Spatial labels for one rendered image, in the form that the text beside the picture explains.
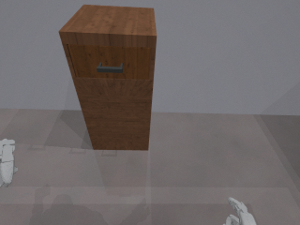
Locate handle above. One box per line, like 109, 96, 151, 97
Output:
97, 62, 123, 73

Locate right robot hand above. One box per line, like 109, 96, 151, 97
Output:
223, 197, 257, 225

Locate cabinet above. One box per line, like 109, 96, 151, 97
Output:
58, 5, 157, 151

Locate left robot hand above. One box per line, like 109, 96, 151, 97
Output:
0, 139, 18, 188

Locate drawer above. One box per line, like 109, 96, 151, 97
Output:
68, 44, 151, 80

